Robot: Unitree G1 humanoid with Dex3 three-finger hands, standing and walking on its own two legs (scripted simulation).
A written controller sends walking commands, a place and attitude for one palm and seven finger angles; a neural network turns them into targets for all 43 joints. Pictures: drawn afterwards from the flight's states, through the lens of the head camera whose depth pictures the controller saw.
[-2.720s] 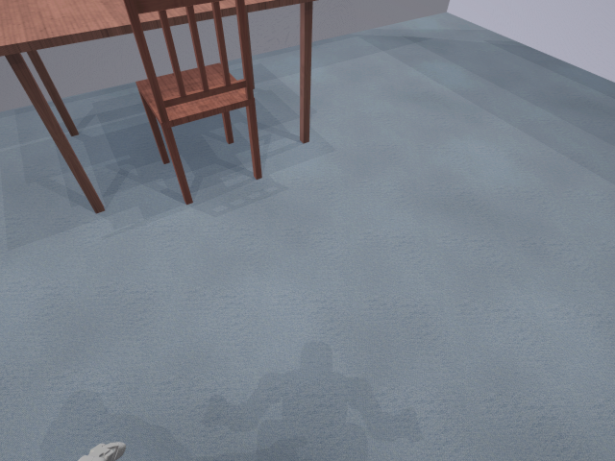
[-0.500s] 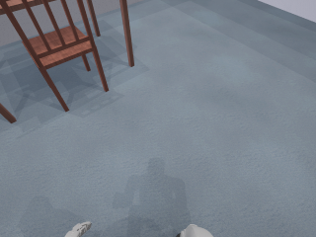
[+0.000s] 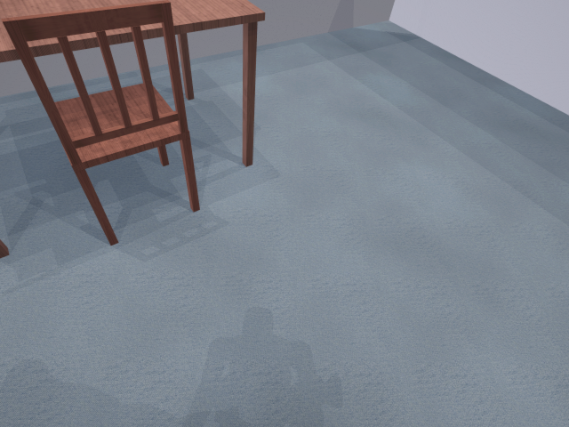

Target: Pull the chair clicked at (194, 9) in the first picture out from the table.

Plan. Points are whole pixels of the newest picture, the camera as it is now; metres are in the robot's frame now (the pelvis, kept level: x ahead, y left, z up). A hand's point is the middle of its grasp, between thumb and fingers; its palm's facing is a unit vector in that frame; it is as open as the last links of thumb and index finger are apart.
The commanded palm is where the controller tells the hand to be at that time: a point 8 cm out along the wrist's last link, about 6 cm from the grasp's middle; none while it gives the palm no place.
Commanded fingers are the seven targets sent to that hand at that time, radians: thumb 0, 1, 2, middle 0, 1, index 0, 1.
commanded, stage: walk to a spot facing it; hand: left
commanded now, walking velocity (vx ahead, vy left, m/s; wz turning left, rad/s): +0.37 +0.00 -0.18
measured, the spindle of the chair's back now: (115, 82) +0.97 +0.58 -0.09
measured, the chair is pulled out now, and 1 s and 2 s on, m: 0.00 0.00 0.00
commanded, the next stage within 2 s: turn to face it in 0.84 s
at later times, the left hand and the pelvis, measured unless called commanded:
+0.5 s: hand (235, 307) +0.36 +0.11 -0.17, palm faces -0.14 -0.97 -0.19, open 7.4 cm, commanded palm none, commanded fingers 0.00 0.90 0.90 -0.20 -0.30 -0.20 -0.30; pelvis +0.22 -0.05 -0.01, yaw -6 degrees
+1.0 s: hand (241, 313) +0.35 +0.10 -0.17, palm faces +0.13 -0.98 -0.14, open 7.4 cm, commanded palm none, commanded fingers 0.00 0.90 0.90 -0.20 -0.30 -0.20 -0.30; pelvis +0.43 -0.05 +0.00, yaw +3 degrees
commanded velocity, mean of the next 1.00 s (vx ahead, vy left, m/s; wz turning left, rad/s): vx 0.31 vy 0.00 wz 0.10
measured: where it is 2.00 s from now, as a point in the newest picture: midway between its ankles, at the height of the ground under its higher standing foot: (295, 355)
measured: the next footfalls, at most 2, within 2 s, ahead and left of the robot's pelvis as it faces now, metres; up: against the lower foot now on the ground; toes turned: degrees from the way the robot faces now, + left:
right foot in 0.48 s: +0.36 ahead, -0.15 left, +0.00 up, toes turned -14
left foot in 1.04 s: +0.58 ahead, +0.05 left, +0.00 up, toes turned +12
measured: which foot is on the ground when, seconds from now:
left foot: down 0.00-0.50, up 0.52-1.00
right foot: up 0.00-0.46, down 0.48-1.00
